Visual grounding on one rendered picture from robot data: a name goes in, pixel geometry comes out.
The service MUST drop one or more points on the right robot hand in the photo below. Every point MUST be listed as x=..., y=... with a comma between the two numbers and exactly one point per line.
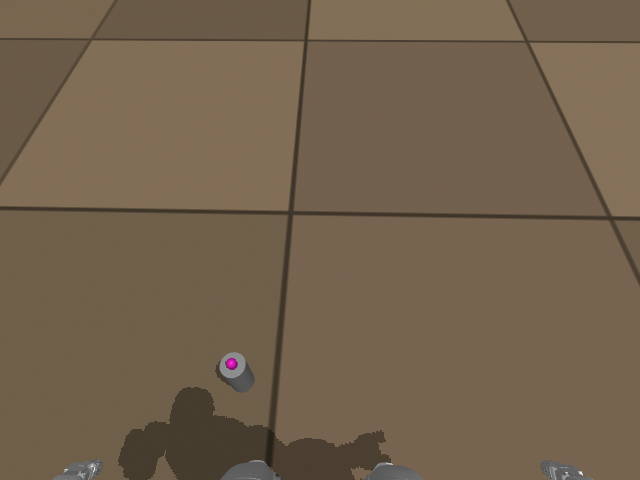
x=558, y=471

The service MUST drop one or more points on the bottle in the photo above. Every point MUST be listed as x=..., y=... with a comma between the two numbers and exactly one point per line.
x=236, y=371

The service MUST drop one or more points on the left robot hand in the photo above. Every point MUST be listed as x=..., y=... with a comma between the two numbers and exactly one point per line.
x=81, y=471

